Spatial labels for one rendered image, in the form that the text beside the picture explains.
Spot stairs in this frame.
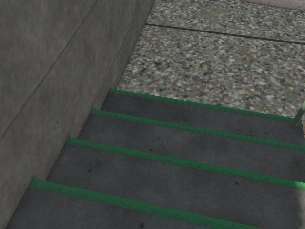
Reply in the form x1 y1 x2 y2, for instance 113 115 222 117
5 89 305 229

